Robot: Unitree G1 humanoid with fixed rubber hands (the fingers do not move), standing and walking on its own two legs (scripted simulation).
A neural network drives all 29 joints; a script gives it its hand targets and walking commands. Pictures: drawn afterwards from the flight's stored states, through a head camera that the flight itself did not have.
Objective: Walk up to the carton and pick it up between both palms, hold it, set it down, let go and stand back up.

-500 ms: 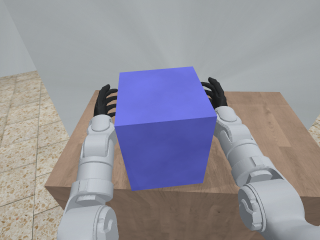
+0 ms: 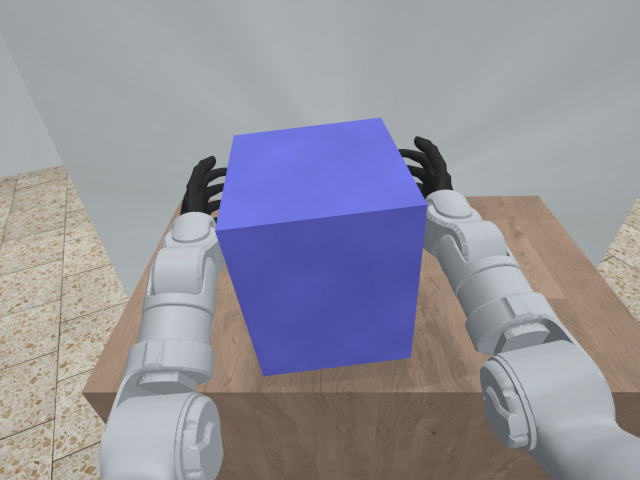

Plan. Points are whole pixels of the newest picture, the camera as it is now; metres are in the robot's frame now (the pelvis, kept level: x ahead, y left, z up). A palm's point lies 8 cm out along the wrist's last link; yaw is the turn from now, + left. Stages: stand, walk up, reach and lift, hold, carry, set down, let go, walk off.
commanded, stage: reach and lift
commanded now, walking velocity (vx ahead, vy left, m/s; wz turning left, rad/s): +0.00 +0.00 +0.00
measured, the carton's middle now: (322, 246) +0.41 -0.01 +0.14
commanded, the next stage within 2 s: hold in 1.16 s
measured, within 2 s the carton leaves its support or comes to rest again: neither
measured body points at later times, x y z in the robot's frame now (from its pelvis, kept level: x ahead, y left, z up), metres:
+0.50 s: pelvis +0.00 +0.00 +0.00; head -0.06 +0.00 +0.45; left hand +0.41 +0.15 +0.24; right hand +0.41 -0.15 +0.26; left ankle -0.01 +0.15 -0.74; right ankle +0.05 -0.12 -0.74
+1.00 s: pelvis +0.00 +0.00 +0.00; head -0.07 +0.00 +0.45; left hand +0.41 +0.14 +0.27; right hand +0.41 -0.15 +0.28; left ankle -0.01 +0.15 -0.74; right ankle +0.05 -0.12 -0.74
